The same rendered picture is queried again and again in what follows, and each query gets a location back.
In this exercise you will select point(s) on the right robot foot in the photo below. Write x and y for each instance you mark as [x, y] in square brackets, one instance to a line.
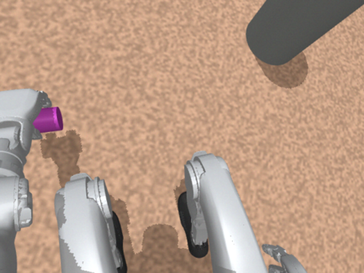
[197, 251]

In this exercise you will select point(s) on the left robot arm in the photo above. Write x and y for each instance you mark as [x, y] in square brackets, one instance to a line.
[15, 199]

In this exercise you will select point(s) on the left robot foot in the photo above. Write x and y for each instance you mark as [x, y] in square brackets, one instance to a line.
[119, 243]

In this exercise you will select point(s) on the right robot hand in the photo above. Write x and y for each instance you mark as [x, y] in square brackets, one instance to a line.
[289, 263]

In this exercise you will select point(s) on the left robot hand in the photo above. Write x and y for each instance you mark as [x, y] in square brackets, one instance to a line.
[25, 104]

